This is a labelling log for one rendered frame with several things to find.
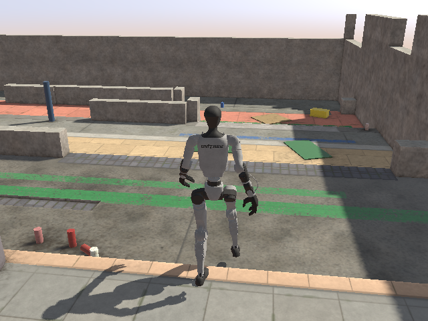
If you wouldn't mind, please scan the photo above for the robot left hand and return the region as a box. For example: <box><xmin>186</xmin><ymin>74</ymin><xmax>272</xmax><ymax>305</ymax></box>
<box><xmin>179</xmin><ymin>175</ymin><xmax>195</xmax><ymax>187</ymax></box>

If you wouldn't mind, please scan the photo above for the robot right hand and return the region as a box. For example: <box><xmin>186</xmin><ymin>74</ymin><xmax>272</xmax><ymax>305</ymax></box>
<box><xmin>243</xmin><ymin>195</ymin><xmax>258</xmax><ymax>216</ymax></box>

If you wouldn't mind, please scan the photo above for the right robot forearm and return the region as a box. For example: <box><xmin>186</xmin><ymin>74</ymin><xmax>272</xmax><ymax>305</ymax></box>
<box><xmin>239</xmin><ymin>163</ymin><xmax>255</xmax><ymax>197</ymax></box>

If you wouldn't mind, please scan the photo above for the right robot shin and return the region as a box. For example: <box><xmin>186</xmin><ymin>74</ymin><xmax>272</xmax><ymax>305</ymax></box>
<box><xmin>228</xmin><ymin>208</ymin><xmax>238</xmax><ymax>249</ymax></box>

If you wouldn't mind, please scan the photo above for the robot left upper arm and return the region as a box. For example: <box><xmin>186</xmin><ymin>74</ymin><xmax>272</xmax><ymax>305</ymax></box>
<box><xmin>182</xmin><ymin>134</ymin><xmax>200</xmax><ymax>169</ymax></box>

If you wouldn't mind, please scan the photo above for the robot head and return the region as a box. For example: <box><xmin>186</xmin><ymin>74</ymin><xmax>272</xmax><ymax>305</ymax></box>
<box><xmin>201</xmin><ymin>106</ymin><xmax>224</xmax><ymax>138</ymax></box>

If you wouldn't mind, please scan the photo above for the left robot forearm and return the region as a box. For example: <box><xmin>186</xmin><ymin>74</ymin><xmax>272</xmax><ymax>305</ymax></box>
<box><xmin>179</xmin><ymin>160</ymin><xmax>189</xmax><ymax>179</ymax></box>

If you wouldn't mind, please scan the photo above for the robot right upper arm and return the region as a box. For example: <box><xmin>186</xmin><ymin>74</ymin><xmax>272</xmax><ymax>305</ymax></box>
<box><xmin>227</xmin><ymin>134</ymin><xmax>245</xmax><ymax>173</ymax></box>

